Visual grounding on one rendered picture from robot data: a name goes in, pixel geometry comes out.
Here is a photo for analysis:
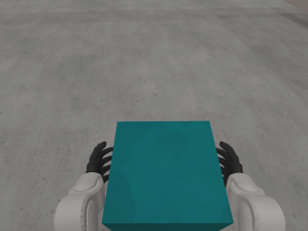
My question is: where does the robot right hand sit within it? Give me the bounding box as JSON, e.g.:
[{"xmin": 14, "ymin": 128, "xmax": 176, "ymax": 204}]
[{"xmin": 216, "ymin": 141, "xmax": 243, "ymax": 188}]

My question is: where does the right robot forearm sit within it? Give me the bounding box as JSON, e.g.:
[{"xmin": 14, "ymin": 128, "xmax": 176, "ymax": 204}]
[{"xmin": 225, "ymin": 172, "xmax": 286, "ymax": 231}]

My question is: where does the carton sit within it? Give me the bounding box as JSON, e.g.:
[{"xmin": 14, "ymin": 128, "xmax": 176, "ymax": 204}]
[{"xmin": 102, "ymin": 120, "xmax": 234, "ymax": 231}]

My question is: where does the left robot forearm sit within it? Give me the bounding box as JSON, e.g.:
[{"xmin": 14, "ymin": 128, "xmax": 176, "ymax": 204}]
[{"xmin": 54, "ymin": 172, "xmax": 106, "ymax": 231}]

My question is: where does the robot left hand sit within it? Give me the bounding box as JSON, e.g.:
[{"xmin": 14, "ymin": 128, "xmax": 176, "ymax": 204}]
[{"xmin": 86, "ymin": 141, "xmax": 114, "ymax": 184}]

